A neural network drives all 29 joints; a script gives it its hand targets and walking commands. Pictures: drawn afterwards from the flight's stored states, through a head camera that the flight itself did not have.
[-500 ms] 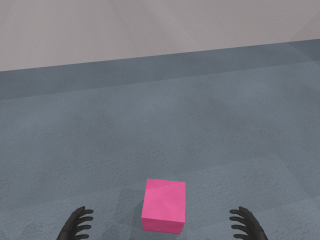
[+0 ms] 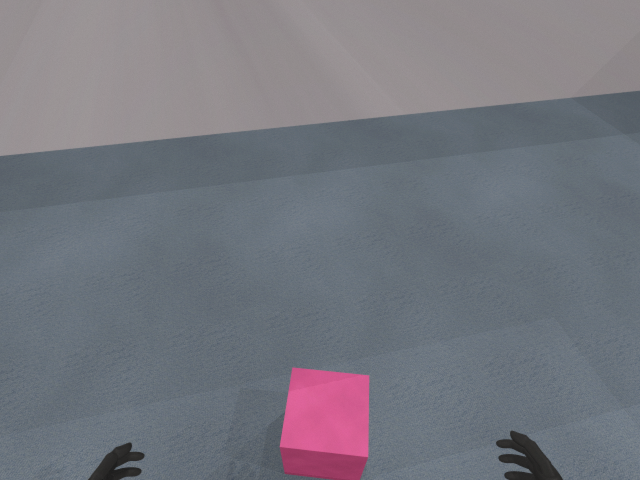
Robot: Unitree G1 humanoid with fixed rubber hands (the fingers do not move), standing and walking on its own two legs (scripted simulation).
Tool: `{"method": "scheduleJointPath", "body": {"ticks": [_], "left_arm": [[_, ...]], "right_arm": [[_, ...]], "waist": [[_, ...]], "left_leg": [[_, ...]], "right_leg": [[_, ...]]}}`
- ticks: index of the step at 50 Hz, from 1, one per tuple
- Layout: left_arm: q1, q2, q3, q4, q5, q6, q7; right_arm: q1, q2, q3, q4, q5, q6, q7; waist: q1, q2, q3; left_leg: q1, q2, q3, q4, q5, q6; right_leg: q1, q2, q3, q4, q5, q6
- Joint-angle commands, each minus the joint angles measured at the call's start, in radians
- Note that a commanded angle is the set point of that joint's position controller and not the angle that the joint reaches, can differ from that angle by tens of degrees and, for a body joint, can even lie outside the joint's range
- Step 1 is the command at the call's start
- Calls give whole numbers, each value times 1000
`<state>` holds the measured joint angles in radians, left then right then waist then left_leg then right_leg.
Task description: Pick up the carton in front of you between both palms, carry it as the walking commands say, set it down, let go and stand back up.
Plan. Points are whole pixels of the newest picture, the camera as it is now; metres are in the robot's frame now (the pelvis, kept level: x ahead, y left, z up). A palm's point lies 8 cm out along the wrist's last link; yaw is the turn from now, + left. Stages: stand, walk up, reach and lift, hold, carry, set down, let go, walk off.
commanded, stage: stand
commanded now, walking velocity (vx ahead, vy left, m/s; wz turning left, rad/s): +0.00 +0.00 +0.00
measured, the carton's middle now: (325, 425) +0.42 -0.02 -0.65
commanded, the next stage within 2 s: none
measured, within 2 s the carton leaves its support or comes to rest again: neither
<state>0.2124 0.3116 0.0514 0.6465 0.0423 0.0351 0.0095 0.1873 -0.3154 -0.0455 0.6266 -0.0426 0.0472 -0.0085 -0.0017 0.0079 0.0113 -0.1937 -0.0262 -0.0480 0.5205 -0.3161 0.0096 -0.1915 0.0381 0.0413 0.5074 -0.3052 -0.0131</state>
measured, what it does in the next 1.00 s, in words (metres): stands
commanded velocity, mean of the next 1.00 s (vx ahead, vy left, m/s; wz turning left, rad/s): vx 0.00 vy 0.00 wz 0.00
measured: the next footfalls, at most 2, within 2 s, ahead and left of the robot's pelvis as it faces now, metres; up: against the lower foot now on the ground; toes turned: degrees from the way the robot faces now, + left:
none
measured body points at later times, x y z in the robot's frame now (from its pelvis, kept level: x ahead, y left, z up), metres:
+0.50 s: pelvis +0.01 +0.00 +0.00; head +0.01 +0.00 +0.45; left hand +0.13 +0.29 -0.10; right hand +0.14 -0.30 -0.10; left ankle -0.02 +0.11 -0.74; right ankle -0.02 -0.11 -0.74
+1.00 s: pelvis -0.01 +0.00 +0.01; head -0.01 +0.00 +0.46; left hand +0.10 +0.31 -0.10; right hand +0.11 -0.31 -0.10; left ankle -0.02 +0.11 -0.74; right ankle -0.02 -0.11 -0.74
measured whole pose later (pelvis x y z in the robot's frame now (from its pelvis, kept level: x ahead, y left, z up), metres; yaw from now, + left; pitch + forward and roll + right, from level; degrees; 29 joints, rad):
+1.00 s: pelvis -0.01 +0.00 +0.01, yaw +0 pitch -2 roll +0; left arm 0.14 0.37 0.01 0.96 0.02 -0.01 0.01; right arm 0.15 -0.38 0.00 0.95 -0.02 -0.01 -0.02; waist 0.00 0.01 0.02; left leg -0.10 -0.02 -0.05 0.38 -0.23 0.01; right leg -0.10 0.03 0.03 0.37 -0.23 -0.01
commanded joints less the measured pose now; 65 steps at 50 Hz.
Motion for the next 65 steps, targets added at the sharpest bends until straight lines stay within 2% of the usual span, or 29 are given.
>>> {"method": "scheduleJointPath", "body": {"ticks": [1, 7, 16, 45, 65], "left_arm": [[-46, 129, 30, -41, -2, -30, 6], [-43, 158, 26, 14, -5, -38, 13], [-55, 178, 18, 83, -11, -44, 16], [-103, 215, -6, 248, -19, -51, 9], [-121, 234, -16, 315, -25, -54, 6]], "right_arm": [[-52, -126, -23, -40, -1, -37, -7], [-41, -160, -19, 19, 2, -50, -17], [-46, -180, -8, 87, 8, -58, -21], [-79, -222, 13, 260, 20, -66, -16], [-88, -237, 17, 324, 25, -68, -13]], "waist": [[1, -7, -72], [0, -9, -78], [2, -6, -65], [3, -6, -12], [4, -5, -7]], "left_leg": [[24, 78, -56, -65, 258, -6], [47, 90, -67, -66, 335, -1], [58, 98, -76, -84, 365, 3], [70, 119, -97, -191, 256, 11], [77, 125, -104, -218, 243, 12]], "right_leg": [[-1, -89, 58, -74, 265, 11], [27, -96, 63, -73, 331, 7], [57, -107, 71, -90, 364, 1], [80, -128, 92, -182, 249, -5], [85, -136, 98, -208, 233, -9]]}}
